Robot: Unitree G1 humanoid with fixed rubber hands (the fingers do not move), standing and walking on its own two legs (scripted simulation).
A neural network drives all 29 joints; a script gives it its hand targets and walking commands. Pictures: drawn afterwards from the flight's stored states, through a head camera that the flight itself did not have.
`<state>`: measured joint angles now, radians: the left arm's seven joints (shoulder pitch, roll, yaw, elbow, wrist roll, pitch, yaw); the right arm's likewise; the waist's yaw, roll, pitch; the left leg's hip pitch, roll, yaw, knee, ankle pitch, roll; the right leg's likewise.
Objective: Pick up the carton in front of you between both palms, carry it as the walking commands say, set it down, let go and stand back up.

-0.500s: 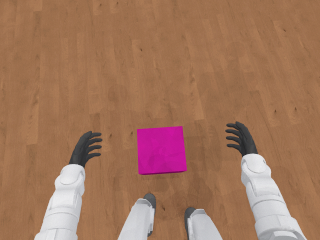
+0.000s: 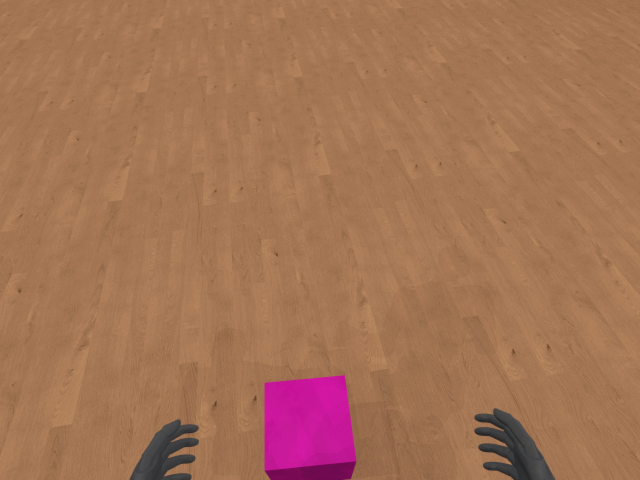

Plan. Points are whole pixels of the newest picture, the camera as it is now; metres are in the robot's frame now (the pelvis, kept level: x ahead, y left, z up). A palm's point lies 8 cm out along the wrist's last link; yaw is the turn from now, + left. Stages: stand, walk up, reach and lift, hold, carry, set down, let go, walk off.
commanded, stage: let go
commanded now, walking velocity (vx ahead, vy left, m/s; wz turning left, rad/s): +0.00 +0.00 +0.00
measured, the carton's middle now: (309, 432) +0.36 +0.06 -0.65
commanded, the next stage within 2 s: stand in 0.40 s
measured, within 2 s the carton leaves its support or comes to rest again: neither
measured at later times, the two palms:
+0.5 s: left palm out of the picture +0.16 +0.27 -0.08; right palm out of the picture +0.15 -0.25 -0.08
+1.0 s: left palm out of the picture +0.13 +0.31 -0.11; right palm out of the picture +0.13 -0.27 -0.08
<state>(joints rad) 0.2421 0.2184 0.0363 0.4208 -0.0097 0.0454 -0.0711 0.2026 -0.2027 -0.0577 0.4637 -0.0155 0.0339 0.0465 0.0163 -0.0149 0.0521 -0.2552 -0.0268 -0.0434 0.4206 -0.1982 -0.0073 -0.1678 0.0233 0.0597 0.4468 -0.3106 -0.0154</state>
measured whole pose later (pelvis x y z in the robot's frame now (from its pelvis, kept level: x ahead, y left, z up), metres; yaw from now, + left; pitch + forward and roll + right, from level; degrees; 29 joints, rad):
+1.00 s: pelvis +0.01 +0.02 +0.00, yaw -2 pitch -1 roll +0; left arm 0.20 0.36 0.02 0.80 0.03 0.01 0.03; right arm 0.14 -0.33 -0.02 0.86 -0.03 -0.01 -0.02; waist 0.00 -0.04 0.01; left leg -0.20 -0.03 -0.01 0.47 -0.26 0.03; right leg -0.09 0.01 0.08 0.42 -0.32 0.02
